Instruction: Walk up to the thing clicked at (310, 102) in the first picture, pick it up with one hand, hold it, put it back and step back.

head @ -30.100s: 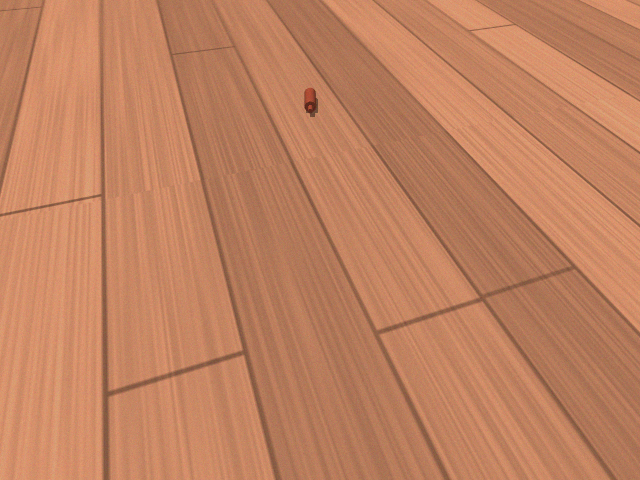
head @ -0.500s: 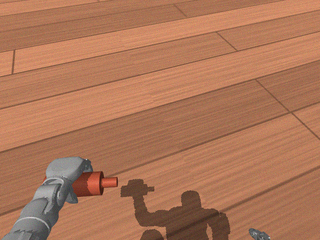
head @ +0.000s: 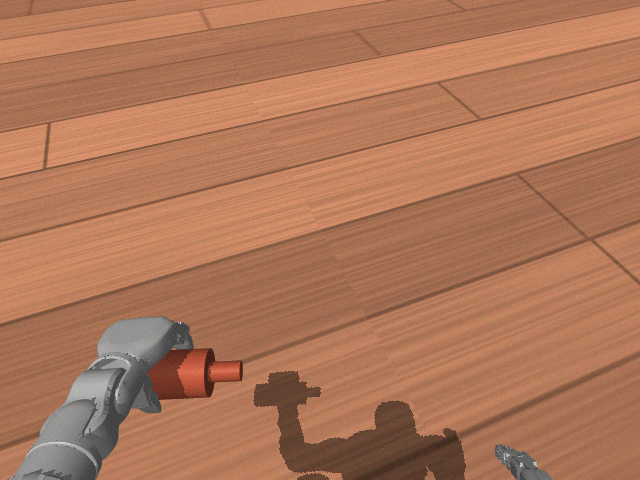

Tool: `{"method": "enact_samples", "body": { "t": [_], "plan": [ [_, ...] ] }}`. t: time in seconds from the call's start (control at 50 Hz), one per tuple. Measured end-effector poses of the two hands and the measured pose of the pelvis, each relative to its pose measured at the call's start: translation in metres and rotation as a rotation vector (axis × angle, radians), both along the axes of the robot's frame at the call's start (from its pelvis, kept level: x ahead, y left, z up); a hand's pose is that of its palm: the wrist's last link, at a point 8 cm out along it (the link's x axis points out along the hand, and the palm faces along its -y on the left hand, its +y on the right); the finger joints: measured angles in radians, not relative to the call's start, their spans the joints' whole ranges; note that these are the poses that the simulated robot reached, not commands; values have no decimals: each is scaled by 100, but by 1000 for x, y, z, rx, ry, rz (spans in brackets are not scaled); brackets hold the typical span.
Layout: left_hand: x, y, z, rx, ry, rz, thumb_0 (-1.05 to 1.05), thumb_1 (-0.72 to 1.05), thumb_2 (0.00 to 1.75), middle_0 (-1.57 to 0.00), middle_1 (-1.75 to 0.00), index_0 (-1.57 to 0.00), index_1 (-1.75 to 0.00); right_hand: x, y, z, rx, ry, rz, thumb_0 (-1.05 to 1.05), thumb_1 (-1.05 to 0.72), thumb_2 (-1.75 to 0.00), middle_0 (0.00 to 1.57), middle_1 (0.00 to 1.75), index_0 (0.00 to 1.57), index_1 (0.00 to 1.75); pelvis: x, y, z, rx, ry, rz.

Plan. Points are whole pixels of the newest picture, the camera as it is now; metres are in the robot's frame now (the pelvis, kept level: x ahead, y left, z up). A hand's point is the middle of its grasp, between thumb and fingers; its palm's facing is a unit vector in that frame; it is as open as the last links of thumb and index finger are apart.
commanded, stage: hold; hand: left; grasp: from above
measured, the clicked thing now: (171, 374) +0.31 +0.20 -0.08
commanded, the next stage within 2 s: crouch in 1.26 s
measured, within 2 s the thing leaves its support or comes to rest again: neither
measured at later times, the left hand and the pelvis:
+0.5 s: hand (150, 376) +0.29 +0.21 -0.03, palm faces -0.47 -0.03 -0.88, open 9.4 cm; pelvis +0.00 -0.01 +0.01, yaw +0 degrees
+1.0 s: hand (151, 376) +0.29 +0.21 -0.03, palm faces -0.48 -0.03 -0.88, open 9.5 cm; pelvis +0.00 -0.01 +0.01, yaw +0 degrees
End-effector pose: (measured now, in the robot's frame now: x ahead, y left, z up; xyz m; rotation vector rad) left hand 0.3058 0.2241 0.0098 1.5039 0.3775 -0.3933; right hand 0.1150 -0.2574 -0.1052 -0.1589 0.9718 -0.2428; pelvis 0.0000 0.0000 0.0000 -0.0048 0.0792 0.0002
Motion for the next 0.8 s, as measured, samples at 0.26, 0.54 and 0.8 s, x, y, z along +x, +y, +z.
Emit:
{"method": "enact_samples", "body": {
  "t": [0.26, 0.54, 0.8],
  "plan": [
    [-8, -4, 8, -2, 0, -8, 0, 10, 39, -78, -43, -78, -43, 6, 0, 5, 5, -22, 11, 1, -90, -90, 20, 29, 20, 30, -3, -2, 5, 4, -26, -2],
    [-11, -9, 18, -8, -9, -9, 0, 9, 42, -76, -47, -76, -47, 14, -1, 11, 10, -38, 18, 1, -90, -90, 20, 29, 20, 30, -2, -6, 10, 7, -48, -2],
    [-11, -12, 26, -14, -12, -9, 0, 8, 45, -74, -50, -75, -49, 26, 0, 15, 17, -54, 27, 1, -90, -90, 20, 29, 20, 30, 2, -8, 13, 8, -63, 0]
  ]
}}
